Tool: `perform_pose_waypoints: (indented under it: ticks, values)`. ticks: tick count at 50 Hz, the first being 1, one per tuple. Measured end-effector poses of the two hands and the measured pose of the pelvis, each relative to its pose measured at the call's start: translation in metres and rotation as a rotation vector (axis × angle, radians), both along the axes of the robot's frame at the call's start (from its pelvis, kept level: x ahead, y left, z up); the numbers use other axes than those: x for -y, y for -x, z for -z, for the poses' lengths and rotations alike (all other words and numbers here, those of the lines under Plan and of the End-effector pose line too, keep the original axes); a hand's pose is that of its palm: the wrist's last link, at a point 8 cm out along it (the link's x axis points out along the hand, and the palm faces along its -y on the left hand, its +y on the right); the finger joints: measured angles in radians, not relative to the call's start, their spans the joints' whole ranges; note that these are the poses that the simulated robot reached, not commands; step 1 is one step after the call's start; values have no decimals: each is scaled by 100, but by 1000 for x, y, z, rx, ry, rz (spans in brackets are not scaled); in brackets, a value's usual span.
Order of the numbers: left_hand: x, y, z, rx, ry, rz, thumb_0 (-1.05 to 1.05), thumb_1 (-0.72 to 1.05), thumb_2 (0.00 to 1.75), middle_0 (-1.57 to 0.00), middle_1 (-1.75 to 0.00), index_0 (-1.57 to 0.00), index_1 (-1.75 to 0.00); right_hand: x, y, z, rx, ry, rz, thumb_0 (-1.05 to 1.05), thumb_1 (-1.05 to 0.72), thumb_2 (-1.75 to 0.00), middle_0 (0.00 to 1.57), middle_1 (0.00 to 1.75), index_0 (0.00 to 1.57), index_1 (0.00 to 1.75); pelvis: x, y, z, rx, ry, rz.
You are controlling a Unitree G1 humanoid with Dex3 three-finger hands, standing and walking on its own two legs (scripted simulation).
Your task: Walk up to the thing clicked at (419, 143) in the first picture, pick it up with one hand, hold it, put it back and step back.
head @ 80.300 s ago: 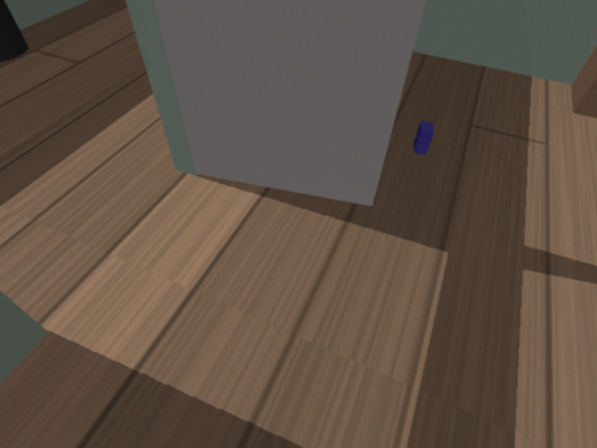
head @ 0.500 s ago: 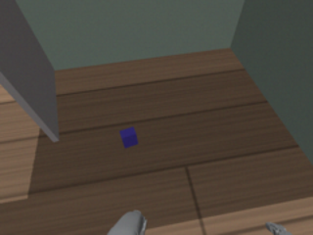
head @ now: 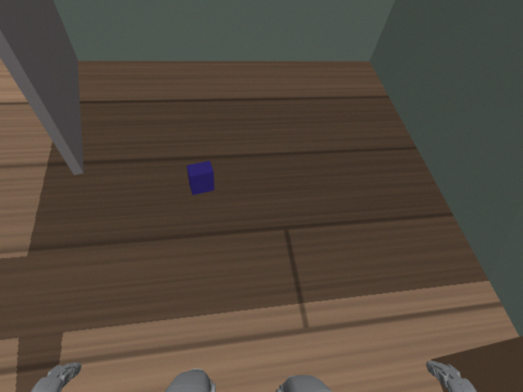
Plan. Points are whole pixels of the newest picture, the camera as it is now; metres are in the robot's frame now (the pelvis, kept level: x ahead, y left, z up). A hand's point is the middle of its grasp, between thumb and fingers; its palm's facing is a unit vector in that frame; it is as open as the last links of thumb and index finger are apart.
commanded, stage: step back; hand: left
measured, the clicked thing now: (201, 178) +0.96 +0.23 -0.69
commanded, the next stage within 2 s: stand in 1.20 s
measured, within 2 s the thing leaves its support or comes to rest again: neither
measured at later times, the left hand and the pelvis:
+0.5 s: hand out of the picture +0.00 +0.28 -0.14, palm faces +0.02 -0.92 -0.39, open 7.3 cm; pelvis -0.07 +0.00 +0.00, yaw +1 degrees
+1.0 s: hand out of the picture +0.06 +0.24 -0.15, palm faces +0.08 -0.93 -0.35, open 7.3 cm; pelvis -0.03 -0.02 +0.00, yaw +4 degrees
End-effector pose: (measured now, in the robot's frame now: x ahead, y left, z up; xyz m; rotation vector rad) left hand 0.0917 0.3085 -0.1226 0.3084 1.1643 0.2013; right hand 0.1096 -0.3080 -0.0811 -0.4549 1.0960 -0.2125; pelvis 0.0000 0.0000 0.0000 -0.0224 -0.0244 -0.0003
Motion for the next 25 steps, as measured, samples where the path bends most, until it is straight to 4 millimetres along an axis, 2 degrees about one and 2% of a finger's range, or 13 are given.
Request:
perform_pose_waypoints:
  ticks: [5, 8, 11, 14, 18, 22, 25]
  values:
    - [12, 54, 5, -57, -37, 24, 0, 91, 90, -20, -30, -21, -30, 23, 19, 14, 75, -25, 9, 0, -90, -89, 20, 30, 20, 30, 15, 36, 13, 24, 8, 41]
    - [20, 87, -3, -76, -42, 8, 0, 90, 90, -20, -30, -21, -30, 30, 44, 22, 56, -51, 45, 0, -91, -89, 20, 30, 20, 30, 20, 48, 11, 31, 8, 32]
    - [20, 109, -14, -88, -59, -15, 0, 90, 90, -20, -30, -21, -30, 31, 71, 27, 9, -82, 71, 0, -91, -89, 20, 30, 20, 30, 21, 54, 5, 26, -28, 41]
    - [14, 117, -20, -65, -71, -36, 0, 90, 90, -21, -31, -21, -30, 29, 98, 34, -51, -89, 75, 0, -91, -89, 20, 30, 20, 30, 18, 59, 3, 15, -24, 14]
    - [-1, 117, -20, -25, -73, -48, 0, 90, 90, -21, -31, -21, -30, 17, 124, 42, -138, -91, 58, 1, -91, -89, 20, 30, 20, 30, 10, 65, 6, 5, -15, -29]
    - [-11, 113, -16, -32, -65, -49, 0, 90, 90, -20, -30, -21, -30, -1, 138, 36, -138, -110, 70, 1, -91, -89, 20, 30, 20, 30, 5, 68, 3, 19, -57, -12]
    - [-10, 103, -19, -32, -52, -37, 0, 90, 90, -20, -30, -21, -30, -3, 144, 27, -128, -113, 80, 1, -91, -89, 20, 30, 20, 30, 5, 66, -3, 16, -30, -23]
